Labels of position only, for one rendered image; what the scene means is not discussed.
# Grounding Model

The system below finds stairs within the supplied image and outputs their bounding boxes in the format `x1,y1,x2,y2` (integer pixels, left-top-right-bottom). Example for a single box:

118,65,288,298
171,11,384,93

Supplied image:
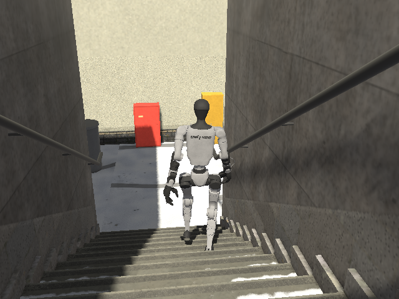
20,224,348,299

